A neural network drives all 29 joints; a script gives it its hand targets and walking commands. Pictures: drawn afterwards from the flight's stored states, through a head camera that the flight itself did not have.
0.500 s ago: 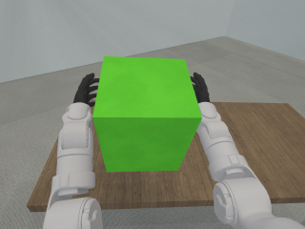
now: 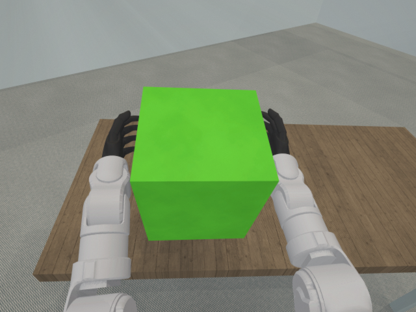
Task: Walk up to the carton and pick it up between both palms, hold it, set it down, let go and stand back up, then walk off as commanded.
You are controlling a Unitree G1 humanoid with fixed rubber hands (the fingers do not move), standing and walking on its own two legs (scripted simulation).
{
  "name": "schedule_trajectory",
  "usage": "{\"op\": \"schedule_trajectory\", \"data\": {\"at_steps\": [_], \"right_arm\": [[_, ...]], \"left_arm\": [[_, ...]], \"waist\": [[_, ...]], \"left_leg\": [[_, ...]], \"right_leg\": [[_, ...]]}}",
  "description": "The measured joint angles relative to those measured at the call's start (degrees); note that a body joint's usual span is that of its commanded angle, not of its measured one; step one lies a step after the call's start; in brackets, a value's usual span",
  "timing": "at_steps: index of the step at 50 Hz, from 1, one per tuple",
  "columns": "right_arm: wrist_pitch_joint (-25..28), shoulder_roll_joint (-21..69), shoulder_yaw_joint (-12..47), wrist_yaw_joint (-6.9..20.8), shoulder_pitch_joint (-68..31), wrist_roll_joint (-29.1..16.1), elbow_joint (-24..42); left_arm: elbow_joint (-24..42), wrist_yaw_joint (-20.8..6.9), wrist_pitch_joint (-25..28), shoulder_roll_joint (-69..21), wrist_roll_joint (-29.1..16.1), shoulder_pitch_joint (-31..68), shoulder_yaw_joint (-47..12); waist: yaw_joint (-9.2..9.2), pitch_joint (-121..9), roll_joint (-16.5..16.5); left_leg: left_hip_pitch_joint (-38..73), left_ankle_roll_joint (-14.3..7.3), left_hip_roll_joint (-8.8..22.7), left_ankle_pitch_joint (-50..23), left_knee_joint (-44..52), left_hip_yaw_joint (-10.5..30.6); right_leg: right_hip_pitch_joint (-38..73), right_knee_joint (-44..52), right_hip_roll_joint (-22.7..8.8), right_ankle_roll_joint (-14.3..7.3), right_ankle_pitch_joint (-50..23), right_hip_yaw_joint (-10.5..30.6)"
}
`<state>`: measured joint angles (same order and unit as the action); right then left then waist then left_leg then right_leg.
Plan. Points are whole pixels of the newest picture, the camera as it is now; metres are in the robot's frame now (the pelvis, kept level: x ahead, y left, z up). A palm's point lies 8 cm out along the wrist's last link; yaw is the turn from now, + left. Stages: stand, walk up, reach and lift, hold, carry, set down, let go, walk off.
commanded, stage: set down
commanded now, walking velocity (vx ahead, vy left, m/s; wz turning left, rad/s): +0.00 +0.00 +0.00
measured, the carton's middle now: (198, 170) +0.37 +0.01 +0.10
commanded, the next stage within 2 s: none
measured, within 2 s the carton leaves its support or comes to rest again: neither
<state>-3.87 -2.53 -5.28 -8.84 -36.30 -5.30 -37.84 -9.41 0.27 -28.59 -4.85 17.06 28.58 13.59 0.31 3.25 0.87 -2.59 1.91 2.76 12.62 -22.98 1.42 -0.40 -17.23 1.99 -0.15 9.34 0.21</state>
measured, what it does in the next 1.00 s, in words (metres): stands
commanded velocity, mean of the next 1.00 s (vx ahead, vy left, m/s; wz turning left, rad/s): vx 0.00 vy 0.00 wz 0.00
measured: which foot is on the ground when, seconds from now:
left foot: down 0.00-1.00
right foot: down 0.00-1.00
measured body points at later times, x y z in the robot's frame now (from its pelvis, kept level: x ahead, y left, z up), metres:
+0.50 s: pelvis +0.00 +0.00 +0.00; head -0.02 +0.01 +0.45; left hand +0.36 +0.16 +0.12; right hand +0.41 -0.14 +0.12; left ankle +0.01 +0.13 -0.75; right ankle +0.01 -0.12 -0.75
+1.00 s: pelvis +0.01 -0.01 +0.00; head +0.01 +0.00 +0.45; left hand +0.36 +0.16 +0.09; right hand +0.42 -0.14 +0.10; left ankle +0.01 +0.13 -0.75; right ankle +0.01 -0.12 -0.75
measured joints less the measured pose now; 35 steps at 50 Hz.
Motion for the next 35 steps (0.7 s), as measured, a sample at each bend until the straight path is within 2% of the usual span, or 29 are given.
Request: {"op": "schedule_trajectory", "data": {"at_steps": [9, 20, 35], "right_arm": [[2.0, -0.5, 0.0, 1.4, -1.5, 0.0, -4.3], [6.0, -1.3, -3.8, 5.1, -2.9, 0.6, -12.2], [9.1, -2.6, -3.8, 6.7, -2.6, 0.6, -13.4]], "left_arm": [[-0.4, 1.4, 0.2, -0.6, 0.0, -0.7, 0.0], [-7.0, 3.9, 4.3, -2.3, 0.0, -0.7, 0.0], [-7.6, 5.9, 8.0, -4.1, 0.0, -1.6, 0.0]], "waist": [[-1.17, 0.5, 0.0], [-2.38, -0.9, 0.0], [-3.64, -0.9, -0.8]], "left_leg": [[0.0, 0.0, 0.0, -0.3, 0.0, 0.0], [-1.2, 0.1, 0.0, -0.5, 0.8, 0.0], [-2.7, 0.7, 0.1, -0.6, 1.5, 0.0]], "right_leg": [[0.0, 0.0, 0.0, 0.0, -0.5, 0.0], [-1.6, 0.0, 0.0, -0.1, -0.4, 0.0], [-3.4, 0.0, 0.0, -0.4, 0.3, 0.0]]}}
